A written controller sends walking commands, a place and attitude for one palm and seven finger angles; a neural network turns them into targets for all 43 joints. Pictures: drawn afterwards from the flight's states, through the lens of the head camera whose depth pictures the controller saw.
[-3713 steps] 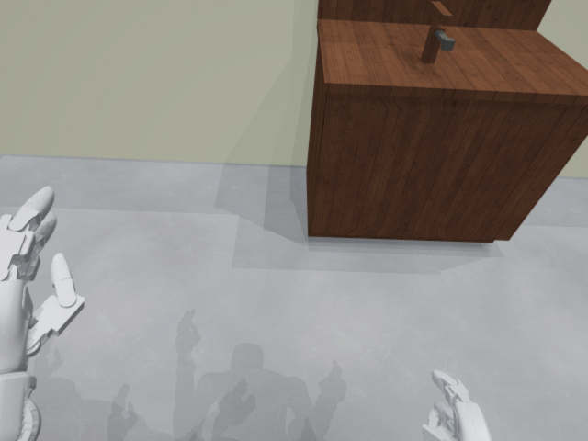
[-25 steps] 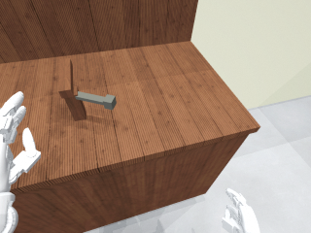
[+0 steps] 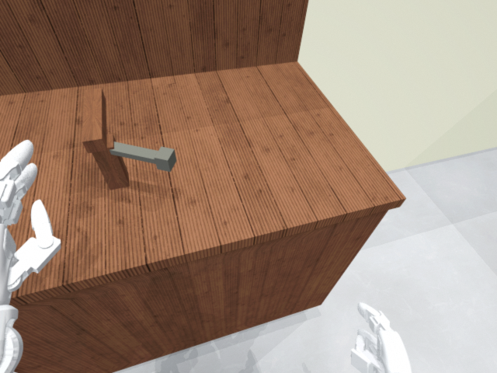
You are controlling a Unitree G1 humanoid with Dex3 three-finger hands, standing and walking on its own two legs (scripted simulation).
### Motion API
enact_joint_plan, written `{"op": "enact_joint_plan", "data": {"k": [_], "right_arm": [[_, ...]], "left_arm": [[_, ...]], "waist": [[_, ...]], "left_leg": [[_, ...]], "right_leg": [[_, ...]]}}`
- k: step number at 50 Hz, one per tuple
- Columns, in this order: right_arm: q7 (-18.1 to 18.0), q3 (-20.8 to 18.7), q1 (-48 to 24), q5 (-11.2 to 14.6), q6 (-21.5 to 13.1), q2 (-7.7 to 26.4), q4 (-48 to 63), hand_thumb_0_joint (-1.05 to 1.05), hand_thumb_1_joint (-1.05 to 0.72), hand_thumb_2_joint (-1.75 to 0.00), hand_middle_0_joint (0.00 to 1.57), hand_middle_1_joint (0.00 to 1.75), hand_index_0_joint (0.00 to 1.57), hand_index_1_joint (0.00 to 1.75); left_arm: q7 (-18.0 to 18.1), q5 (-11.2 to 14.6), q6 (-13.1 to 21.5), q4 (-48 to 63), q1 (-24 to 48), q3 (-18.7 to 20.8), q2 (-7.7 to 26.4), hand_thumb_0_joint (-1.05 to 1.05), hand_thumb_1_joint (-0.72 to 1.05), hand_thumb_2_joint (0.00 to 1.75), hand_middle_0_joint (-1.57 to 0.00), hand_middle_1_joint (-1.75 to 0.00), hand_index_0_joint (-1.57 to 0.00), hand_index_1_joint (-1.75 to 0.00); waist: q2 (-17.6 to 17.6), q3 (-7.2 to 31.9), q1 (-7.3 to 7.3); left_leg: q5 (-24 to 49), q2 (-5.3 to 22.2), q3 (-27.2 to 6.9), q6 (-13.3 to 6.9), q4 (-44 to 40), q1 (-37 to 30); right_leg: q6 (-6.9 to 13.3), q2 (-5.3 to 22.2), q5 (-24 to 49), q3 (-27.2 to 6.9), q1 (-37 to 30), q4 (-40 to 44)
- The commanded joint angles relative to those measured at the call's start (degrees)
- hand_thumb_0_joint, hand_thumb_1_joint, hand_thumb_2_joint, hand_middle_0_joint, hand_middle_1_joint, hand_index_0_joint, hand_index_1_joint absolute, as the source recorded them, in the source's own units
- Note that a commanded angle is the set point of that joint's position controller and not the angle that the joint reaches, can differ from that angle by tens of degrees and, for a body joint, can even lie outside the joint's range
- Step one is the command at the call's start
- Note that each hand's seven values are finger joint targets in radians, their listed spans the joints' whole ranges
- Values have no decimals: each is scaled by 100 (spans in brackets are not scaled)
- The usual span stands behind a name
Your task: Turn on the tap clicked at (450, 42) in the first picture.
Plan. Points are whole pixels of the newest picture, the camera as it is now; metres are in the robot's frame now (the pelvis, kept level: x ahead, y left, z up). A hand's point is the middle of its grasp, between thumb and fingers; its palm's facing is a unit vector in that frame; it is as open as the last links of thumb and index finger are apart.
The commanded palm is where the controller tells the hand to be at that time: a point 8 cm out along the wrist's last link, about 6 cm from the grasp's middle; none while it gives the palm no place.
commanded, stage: shuffle to correct the standing spot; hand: left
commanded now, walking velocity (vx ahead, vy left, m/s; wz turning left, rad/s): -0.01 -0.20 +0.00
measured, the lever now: (165, 159) +0.42 +0.19 +0.10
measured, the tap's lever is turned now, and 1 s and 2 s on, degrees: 59 59 59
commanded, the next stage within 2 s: none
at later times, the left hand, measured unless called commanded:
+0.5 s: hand (110, 246) +0.22 +0.19 +0.15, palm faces +0.34 -0.86 -0.38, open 7.4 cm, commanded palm +0.17 +0.23 +0.17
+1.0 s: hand (98, 250) +0.22 +0.20 +0.16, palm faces +0.34 -0.85 -0.40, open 7.4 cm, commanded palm +0.16 +0.24 +0.17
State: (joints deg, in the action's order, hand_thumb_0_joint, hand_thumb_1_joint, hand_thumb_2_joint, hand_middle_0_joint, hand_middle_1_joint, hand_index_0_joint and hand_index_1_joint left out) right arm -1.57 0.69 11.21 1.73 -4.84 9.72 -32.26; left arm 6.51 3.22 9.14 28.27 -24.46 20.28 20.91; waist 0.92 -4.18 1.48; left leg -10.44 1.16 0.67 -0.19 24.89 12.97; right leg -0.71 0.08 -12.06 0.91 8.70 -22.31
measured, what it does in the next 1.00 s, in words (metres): stands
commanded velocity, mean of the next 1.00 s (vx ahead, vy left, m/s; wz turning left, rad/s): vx -0.03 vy -0.20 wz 0.00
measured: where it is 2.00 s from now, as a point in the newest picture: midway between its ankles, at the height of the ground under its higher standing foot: outside the picture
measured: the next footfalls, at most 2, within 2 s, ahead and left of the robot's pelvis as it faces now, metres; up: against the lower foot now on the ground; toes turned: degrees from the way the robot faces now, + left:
none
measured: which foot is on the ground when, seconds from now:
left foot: down 0.00-1.00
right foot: down 0.00-1.00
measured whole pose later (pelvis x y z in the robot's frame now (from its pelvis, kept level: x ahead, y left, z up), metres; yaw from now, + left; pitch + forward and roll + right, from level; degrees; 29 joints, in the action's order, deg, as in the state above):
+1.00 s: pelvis +0.00 -0.04 -0.01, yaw +1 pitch -1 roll -2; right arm -1.5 -0.2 11.3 1.4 -3.1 10.3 -31.8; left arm 5.6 5.5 7.0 33.3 -27.7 21.6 22.9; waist -0.1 -4.6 0.3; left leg -14.6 5.2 -2.3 3.3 33.4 18.2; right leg 3.1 -4.1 -16.1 3.5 13.0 -29.6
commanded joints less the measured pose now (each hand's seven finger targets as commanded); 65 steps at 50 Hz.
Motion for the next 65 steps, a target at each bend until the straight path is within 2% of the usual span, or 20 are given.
{"op": "enact_joint_plan", "data": {"k": [1,2,3,5,7,8,12,13,21,22,23,26,27,28,30,37,41,53,61,65], "right_arm": [[1,-354,-486,6,-276,776,936,0,-90,-90,20,30,20,30],[-5,-329,-545,11,-276,757,932,0,-90,-90,20,30,20,30],[6,-322,-497,-11,-253,774,917,0,-90,-90,20,30,20,30],[12,-348,-476,-18,-253,770,935,0,-90,-90,20,30,20,30],[2,-352,-531,4,-240,752,942,0,-90,-90,20,30,20,30],[8,-343,-484,-21,-214,763,931,0,-90,-90,20,30,20,30],[-15,-389,-502,-8,-195,760,939,0,-90,-90,20,30,20,30],[-10,-378,-452,-31,-166,772,912,0,-90,-90,20,30,20,30],[-42,-441,-462,-17,-112,793,923,0,-90,-90,20,30,20,30],[-59,-422,-512,-5,-109,782,891,0,-90,-90,20,30,20,30],[-57,-396,-478,-39,-90,791,882,0,-90,-90,20,30,20,30],[-61,-438,-482,-34,-112,809,923,0,-90,-90,20,30,20,30],[-75,-425,-535,-24,-125,801,913,0,-90,-90,20,30,20,30],[-71,-401,-469,-55,-108,800,899,0,-90,-90,20,30,20,30],[-53,-428,-442,-54,-115,812,919,0,-90,-90,20,30,20,30],[-47,-433,-408,-37,-130,813,929,0,-90,-90,20,30,20,30],[-37,-434,-373,-48,-118,813,942,0,-90,-90,20,30,20,30],[-41,-357,-394,-45,-125,807,920,0,-90,-90,20,30,20,30],[-11,-409,-359,-32,-96,801,930,0,-90,-90,20,30,20,30],[-22,-379,-386,-34,-91,786,899,0,-90,-90,20,30,20,30]], "left_arm": [[74,45,308,1164,363,529,818,0,90,90,-20,-30,-20,-30],[90,49,287,1216,315,630,932,0,90,90,-20,-30,-20,-30],[67,67,273,1179,321,479,770,0,90,90,-20,-30,-20,-30],[70,77,272,1225,303,583,873,0,90,90,-20,-30,-20,-30],[87,98,238,1349,255,734,1049,0,90,90,-20,-30,-20,-30],[60,119,225,1329,268,560,867,0,90,90,-20,-30,-20,-30],[56,163,171,1373,70,800,1090,0,90,90,-20,-30,-20,-30],[29,180,156,1333,59,635,924,0,90,90,-20,-30,-20,-30],[28,256,131,1437,31,779,1084,0,90,90,-20,-30,-20,-30],[52,275,123,1471,-45,860,1167,0,90,90,-20,-30,-20,-30],[47,271,133,1478,-54,754,1066,0,90,90,-20,-30,-20,-30],[35,261,177,1625,28,853,1167,0,90,90,-20,-30,-20,-30],[46,267,172,1690,-40,925,1243,0,90,90,-20,-30,-20,-30],[35,260,180,1654,-50,819,1140,0,90,90,-20,-30,-20,-30],[18,249,184,1592,-61,859,1151,0,90,90,-20,-30,-20,-30],[3,271,155,1587,-282,908,1177,0,90,90,-20,-30,-20,-30],[-9,260,162,1655,-78,881,1178,0,90,90,-20,-30,-20,-30],[39,239,146,1681,-73,783,1092,0,90,90,-20,-30,-20,-30],[50,243,98,1526,-32,784,1096,0,90,90,-20,-30,-20,-30],[69,262,87,1572,-22,775,1099,0,90,90,-20,-30,-20,-30]], "waist": [[-679,775,-80],[-668,798,-82],[-649,781,-103],[-595,850,-89],[-474,951,-91],[-420,938,-114],[-367,1065,-101],[-313,1033,-125],[14,853,-158],[-186,835,-169],[-198,847,-177],[-297,788,-147],[-465,814,-152],[-461,830,-166],[-462,862,-145],[-421,976,-163],[-287,957,-167],[-783,865,-189],[-235,862,-198],[-265,820,-217]], "left_leg": [[-395,670,-567,-91,-663,-98],[-368,656,-544,-85,-635,-157],[-442,623,-525,-84,-611,-45],[-325,639,-484,-103,-436,-93],[-25,619,-407,-95,-239,-210],[31,577,-369,-87,-163,-172],[596,604,-261,-91,242,-325],[579,561,-215,-82,341,-244],[218,431,-121,-62,867,-134],[336,469,-163,-79,799,-201],[351,495,-196,-98,754,-106],[392,558,-259,-112,691,-55],[607,609,-304,-137,614,-189],[653,646,-346,-152,564,-67],[630,674,-342,-147,600,14],[640,697,-394,-138,573,-114],[298,659,-357,-112,623,49],[-18,798,-641,-181,121,178],[-231,577,-352,-87,621,198],[-135,572,-381,-105,633,120]], "right_leg": [[44,52,235,-81,-80,197],[43,38,263,-74,-40,223],[43,6,233,-45,-43,209],[59,55,331,-103,-15,238],[88,107,511,-154,3,234],[99,98,544,-146,29,217],[157,222,924,-247,96,153],[168,230,927,-230,113,138],[408,522,828,-564,523,110],[409,501,882,-539,564,65],[360,447,783,-432,485,20],[317,387,747,-422,494,-32],[299,355,900,-394,513,-91],[235,288,856,-256,389,-145],[212,277,871,-291,297,-126],[259,296,948,-297,329,-174],[274,320,717,-311,322,-127],[171,101,383,-97,249,-191],[353,379,434,-362,364,26],[374,376,422,-349,514,-31]]}}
